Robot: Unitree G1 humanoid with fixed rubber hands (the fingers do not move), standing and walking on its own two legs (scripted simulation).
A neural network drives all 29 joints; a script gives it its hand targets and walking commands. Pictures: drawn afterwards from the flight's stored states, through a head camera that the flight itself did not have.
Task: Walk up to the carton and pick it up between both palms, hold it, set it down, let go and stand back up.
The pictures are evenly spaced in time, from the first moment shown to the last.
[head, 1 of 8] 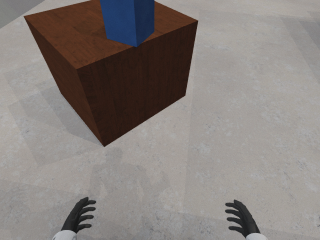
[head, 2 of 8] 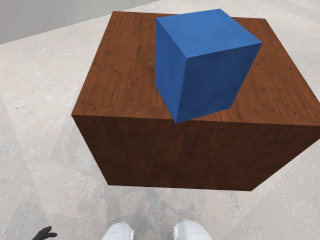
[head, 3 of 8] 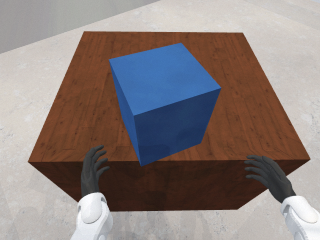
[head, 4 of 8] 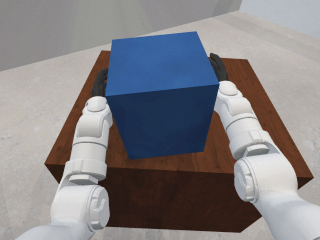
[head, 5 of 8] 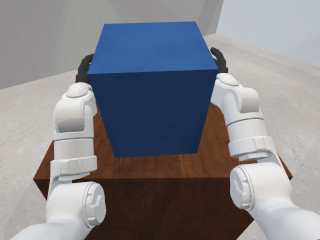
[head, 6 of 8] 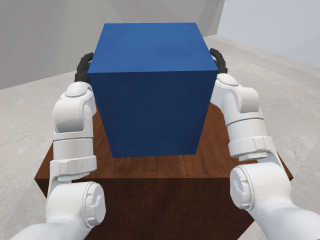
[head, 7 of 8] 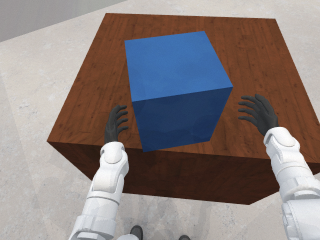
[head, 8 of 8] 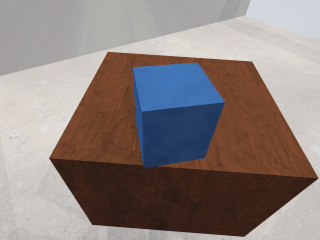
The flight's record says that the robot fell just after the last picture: no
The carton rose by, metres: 0.20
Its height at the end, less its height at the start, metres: +0.00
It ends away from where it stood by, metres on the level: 0.02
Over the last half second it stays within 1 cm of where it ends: yes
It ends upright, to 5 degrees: yes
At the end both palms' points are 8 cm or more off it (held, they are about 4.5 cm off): yes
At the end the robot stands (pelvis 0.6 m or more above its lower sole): yes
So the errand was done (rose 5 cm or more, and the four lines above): yes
